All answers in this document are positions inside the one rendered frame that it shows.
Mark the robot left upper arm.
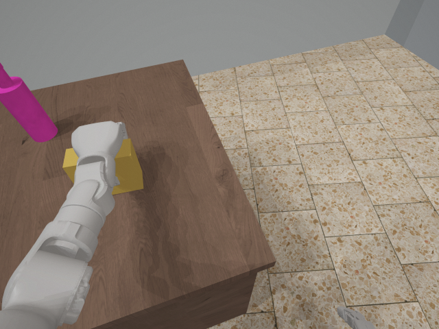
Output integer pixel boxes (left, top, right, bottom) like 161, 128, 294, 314
0, 250, 93, 329

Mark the sponge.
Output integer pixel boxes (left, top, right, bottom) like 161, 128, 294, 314
62, 138, 143, 195

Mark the left robot hand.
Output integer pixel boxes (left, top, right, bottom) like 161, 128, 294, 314
71, 121, 128, 186

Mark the right robot hand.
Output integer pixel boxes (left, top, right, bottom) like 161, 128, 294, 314
337, 306, 376, 329

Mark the table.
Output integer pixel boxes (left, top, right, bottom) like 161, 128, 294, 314
0, 60, 276, 329

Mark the robot left forearm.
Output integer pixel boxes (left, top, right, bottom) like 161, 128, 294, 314
1, 151, 116, 310

